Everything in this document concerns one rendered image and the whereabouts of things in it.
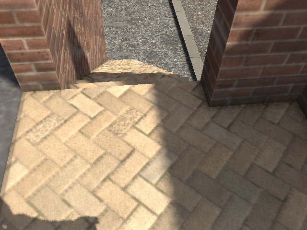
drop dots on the stairs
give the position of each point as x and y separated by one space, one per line
120 72

